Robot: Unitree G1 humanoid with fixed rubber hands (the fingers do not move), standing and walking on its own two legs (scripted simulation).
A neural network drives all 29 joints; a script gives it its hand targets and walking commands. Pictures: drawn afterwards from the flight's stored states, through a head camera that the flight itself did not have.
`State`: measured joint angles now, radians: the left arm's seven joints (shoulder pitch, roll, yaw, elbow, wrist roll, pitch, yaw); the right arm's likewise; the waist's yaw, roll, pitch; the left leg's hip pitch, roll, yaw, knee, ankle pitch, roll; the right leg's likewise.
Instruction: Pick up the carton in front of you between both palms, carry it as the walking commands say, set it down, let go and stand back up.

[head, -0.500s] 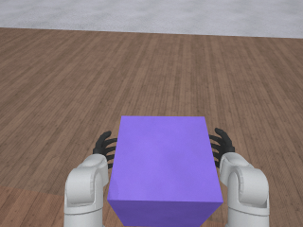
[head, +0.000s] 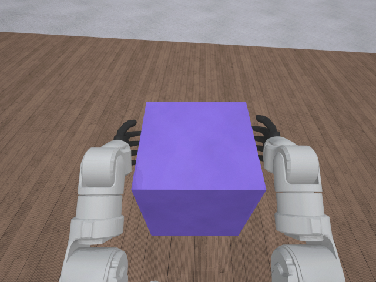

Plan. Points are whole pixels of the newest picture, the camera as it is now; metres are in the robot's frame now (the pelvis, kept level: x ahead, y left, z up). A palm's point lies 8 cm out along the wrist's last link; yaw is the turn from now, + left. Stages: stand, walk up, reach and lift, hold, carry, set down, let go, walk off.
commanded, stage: carry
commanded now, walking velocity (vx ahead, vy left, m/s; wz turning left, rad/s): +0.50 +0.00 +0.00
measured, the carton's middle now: (195, 173) +0.35 -0.01 +0.03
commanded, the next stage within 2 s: none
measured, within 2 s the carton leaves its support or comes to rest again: neither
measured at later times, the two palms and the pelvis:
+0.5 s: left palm (143, 68) +0.69 +0.13 +0.08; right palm (239, 65) +0.71 -0.16 +0.08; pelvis +0.33 -0.02 -0.02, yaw +1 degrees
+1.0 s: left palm (149, 33) +1.00 +0.15 +0.04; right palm (222, 34) +0.99 -0.15 +0.05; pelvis +0.63 +0.01 -0.04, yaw +0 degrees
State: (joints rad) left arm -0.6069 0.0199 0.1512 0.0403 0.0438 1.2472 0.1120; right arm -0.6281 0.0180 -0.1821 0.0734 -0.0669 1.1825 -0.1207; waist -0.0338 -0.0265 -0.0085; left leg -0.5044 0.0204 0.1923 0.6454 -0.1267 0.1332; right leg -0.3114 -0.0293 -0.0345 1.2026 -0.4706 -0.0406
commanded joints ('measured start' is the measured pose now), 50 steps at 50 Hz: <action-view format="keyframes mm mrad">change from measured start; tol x32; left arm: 1 -789 -1051 -611 -104 -414 -64 -180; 50 -769 -1158 -616 -126 -391 -110 -181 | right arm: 1 -704 1021 621 -64 483 -2 255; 50 -737 1149 655 -129 486 -29 259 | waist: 1 -7 108 -445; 16 -36 167 -415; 21 103 -286 -658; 50 11 109 -546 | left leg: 1 592 286 -450 -245 234 77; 17 609 106 -76 70 613 -37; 21 -214 -71 -197 783 -482 -96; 36 -148 -79 -33 -75 156 -93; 40 318 -70 -14 -313 443 -58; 43 959 402 -539 -12 1415 155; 46 732 300 -487 -146 796 139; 50 573 218 -308 -190 874 62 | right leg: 1 -377 -36 62 108 93 -27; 14 -284 65 -127 -689 539 0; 18 189 40 -122 -834 720 -42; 20 708 -335 365 -581 1203 -161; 22 696 -334 521 -715 645 -265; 39 403 -65 -3 -544 1067 -71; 43 -281 118 56 119 -203 48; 50 -136 27 30 -325 33 46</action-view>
